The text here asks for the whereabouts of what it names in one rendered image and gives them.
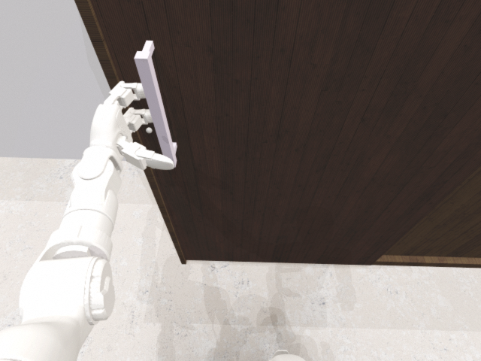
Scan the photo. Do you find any left robot hand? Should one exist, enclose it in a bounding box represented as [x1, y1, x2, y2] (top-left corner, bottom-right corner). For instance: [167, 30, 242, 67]
[90, 81, 174, 170]

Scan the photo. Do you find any handle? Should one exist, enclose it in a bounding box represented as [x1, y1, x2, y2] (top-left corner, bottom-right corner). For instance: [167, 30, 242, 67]
[134, 41, 177, 168]

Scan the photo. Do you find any robot left upper arm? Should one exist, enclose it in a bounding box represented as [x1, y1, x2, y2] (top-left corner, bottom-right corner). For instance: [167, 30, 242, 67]
[0, 256, 115, 361]

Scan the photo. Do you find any left robot forearm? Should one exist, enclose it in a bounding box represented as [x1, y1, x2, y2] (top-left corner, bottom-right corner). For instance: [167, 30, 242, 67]
[19, 146, 123, 322]

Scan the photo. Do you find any right robot shin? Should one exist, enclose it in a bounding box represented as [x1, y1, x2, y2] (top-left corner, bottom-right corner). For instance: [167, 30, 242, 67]
[271, 350, 289, 359]

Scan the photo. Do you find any wardrobe door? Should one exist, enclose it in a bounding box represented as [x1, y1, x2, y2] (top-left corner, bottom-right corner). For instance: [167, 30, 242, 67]
[383, 166, 481, 258]
[90, 0, 481, 265]

